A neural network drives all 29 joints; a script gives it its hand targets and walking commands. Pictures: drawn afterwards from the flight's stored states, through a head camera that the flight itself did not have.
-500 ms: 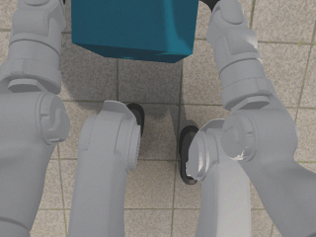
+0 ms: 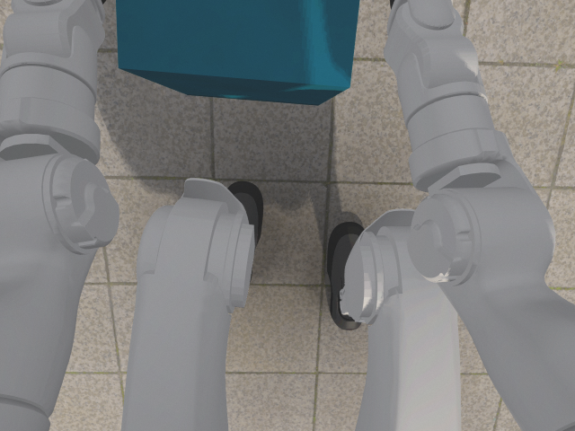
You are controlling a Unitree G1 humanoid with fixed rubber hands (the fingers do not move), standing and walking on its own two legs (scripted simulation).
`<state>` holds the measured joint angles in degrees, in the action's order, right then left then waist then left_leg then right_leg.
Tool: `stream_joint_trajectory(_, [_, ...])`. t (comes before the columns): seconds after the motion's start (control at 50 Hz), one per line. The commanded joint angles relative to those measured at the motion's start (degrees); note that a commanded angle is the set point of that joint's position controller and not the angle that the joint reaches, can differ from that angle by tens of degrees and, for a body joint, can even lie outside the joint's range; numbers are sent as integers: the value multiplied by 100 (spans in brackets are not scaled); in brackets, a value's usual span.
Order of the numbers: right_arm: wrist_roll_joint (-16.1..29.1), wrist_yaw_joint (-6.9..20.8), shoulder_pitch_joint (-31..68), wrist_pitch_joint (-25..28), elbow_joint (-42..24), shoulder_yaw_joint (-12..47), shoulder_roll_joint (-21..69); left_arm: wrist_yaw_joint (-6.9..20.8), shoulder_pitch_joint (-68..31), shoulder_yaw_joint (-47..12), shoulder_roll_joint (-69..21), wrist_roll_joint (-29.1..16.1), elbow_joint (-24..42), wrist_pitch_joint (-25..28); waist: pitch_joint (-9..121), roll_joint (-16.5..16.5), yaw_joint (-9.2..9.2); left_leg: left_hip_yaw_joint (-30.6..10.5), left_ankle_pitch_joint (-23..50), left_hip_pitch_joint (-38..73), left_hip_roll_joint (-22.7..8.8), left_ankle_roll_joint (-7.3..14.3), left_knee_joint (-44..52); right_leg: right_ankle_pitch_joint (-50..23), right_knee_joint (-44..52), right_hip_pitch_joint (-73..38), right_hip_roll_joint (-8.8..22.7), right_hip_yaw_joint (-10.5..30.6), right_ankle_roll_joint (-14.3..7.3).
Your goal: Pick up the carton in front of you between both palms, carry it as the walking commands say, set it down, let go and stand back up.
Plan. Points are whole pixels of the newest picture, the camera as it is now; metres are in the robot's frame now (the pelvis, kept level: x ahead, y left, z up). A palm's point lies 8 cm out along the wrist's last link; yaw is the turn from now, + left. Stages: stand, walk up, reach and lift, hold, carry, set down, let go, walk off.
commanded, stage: set down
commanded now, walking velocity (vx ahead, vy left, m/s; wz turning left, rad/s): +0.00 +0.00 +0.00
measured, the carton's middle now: (251, 4) +0.52 +0.14 -0.24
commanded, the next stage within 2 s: let go in 1.30 s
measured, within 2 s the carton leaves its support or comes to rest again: neither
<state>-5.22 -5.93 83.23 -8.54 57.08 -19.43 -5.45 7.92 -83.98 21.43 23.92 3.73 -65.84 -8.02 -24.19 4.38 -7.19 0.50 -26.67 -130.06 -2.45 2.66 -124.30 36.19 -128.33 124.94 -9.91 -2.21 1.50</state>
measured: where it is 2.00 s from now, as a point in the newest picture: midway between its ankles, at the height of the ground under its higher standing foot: (292, 275)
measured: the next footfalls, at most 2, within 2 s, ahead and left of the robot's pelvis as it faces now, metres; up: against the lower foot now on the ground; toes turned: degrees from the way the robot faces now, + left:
none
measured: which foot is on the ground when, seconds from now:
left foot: down 0.00-1.00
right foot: down 0.00-1.00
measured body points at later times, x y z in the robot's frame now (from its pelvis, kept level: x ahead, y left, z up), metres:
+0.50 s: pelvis +0.00 +0.01 +0.04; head +0.35 +0.08 +0.31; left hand +0.51 +0.34 -0.10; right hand +0.57 -0.03 -0.10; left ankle +0.14 +0.11 -0.33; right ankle +0.10 -0.10 -0.33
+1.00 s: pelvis +0.03 +0.01 +0.17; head +0.35 +0.08 +0.48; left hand +0.51 +0.35 +0.05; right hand +0.57 -0.05 +0.05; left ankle +0.14 +0.11 -0.33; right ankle +0.10 -0.10 -0.33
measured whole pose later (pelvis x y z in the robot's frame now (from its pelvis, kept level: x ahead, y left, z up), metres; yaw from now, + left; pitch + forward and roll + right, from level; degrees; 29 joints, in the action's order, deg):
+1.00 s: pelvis +0.03 +0.01 +0.17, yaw +1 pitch +44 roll -5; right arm 2.3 -10.5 63.6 -13.0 40.6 -11.9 -7.4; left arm 6.0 -64.5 17.9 25.3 -3.9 -49.7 -10.2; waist -1.5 2.6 -4.6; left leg -1.3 -23.9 -112.5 1.5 2.3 -92.3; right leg 32.5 -94.2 106.2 -6.6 -0.2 1.4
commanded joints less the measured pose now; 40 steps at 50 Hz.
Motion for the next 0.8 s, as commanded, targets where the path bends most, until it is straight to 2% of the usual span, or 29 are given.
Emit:
stream_joint_trajectory(0.0, [316,-182,992,175,-107,612,-780,-238,-620,-147,853,-210,-201,387,5139,37,-368,-267,868,3450,195,-132,891,-508,1157,-1713,147,22,125])
stream_joint_trajectory(0.04, [748,-392,1165,297,-72,869,-1097,-588,-1016,-322,1390,-598,-62,647,5575,-90,-412,-332,1341,3756,168,-177,822,-828,1073,-1775,214,41,184])
stream_joint_trajectory(0.08, [1088,-415,1314,373,-217,1151,-1161,-715,-1281,-526,1506,-968,193,831,6057,-89,-464,-391,1798,3993,117,-144,753,-1151,965,-1911,257,62,160])
stream_joint_trajectory(0.14, [1514,-404,1421,423,-501,1610,-1072,-714,-1381,-825,1565,-1394,469,944,6728,-48,-551,-403,2276,4353,55,-97,726,-1461,871,-2154,303,57,145])
stream_joint_trajectory(0.24, [1785,-460,1281,335,-1116,1814,-1131,-621,-1021,-1021,1662,-1738,655,794,7523,-195,-517,-412,2519,5246,57,-77,802,-1202,983,-1967,304,-99,149])
stream_joint_trajectory(0.38, [1341,-650,966,-16,-1706,1275,-1216,-621,-779,-918,1602,-1537,1342,327,8568,-631,-215,-393,2053,6575,194,-191,1423,-650,1584,-1844,217,-304,73])
stream_joint_trajectory(0.44, [1116,-673,770,-173,-1596,987,-1132,-614,-705,-870,1414,-1369,1458,138,8255,-734,-96,-356,1659,6340,257,-231,1782,-487,1918,-1791,197,-289,38])
stream_joint_trajectory(0.54, [725,-550,332,-190,-991,535,-903,-512,-389,-793,937,-1082,1192,96,7207,-840,93,-451,1029,5507,297,-310,2260,-255,2355,-1416,233,-176,5])
stream_joint_trajectory(0.62, [624,-483,88,-101,-936,416,-794,-458,-144,-623,880,-866,1176,160,7301,-804,35,-371,1316,5473,345,-312,2529,-402,2739,-1584,233,-125,13])
stream_joint_trajectory(0.72, [750,-489,-85,-109,-1563,652,-670,-387,187,-338,1072,-739,1622,132,8168,-569,-171,-118,2117,5919,399,-274,2835,-784,3242,-2347,176,-136,66])
stream_joint_trajectory(0.78, [804,-501,-212,-206,-1943,770,-617,-315,362,-268,1131,-758,1930,43,8550,-460,-193,-63,2416,6255,421,-271,3083,-1025,3530,-2767,152,-164,115])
